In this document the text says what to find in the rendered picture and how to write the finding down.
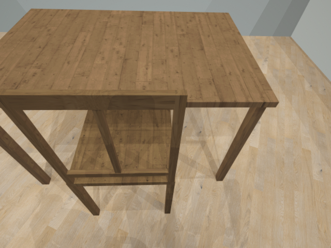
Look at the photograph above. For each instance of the table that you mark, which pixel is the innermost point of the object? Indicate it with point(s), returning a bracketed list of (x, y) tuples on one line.
[(201, 52)]

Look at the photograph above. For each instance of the chair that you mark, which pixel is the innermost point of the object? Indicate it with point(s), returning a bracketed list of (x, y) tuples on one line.
[(127, 137)]

